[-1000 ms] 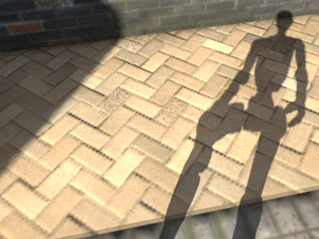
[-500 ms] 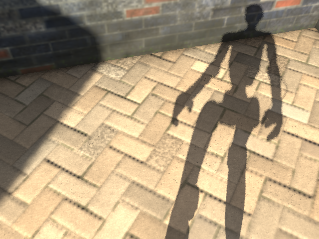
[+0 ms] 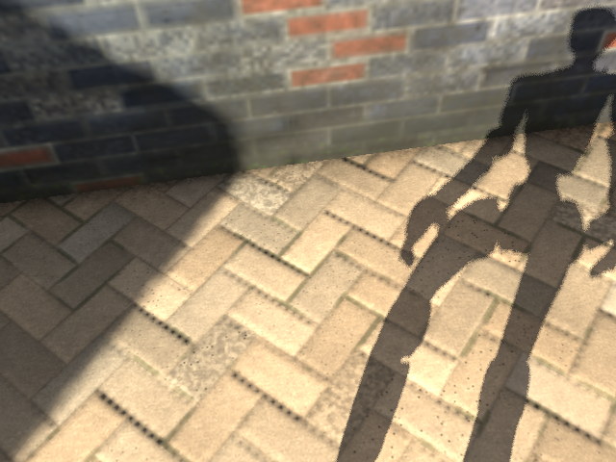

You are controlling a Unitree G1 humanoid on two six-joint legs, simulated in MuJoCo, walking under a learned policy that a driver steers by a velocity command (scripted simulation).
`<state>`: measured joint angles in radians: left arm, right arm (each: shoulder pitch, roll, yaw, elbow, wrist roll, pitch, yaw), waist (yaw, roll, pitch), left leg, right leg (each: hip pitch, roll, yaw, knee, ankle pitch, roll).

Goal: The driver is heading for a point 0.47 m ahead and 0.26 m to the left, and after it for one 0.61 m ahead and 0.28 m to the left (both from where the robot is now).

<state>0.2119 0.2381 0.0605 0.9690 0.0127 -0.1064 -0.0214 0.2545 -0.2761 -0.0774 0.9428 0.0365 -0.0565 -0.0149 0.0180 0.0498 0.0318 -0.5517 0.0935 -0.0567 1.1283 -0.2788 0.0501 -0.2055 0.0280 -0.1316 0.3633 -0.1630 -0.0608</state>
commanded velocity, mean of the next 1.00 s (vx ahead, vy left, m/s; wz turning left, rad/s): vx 0.38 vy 0.00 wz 0.52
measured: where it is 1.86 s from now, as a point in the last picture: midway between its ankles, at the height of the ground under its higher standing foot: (277, 441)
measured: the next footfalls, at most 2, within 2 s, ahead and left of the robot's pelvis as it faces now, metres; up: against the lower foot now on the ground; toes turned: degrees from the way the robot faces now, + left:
left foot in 0.36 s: +0.35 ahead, +0.15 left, +0.00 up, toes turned +15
right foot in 0.80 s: +0.66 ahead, +0.07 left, +0.00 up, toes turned +32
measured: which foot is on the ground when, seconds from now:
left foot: up 0.00-0.34, down 0.36-0.80, up 0.82-1.00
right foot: down 0.00-0.36, up 0.38-0.78, down 0.80-1.00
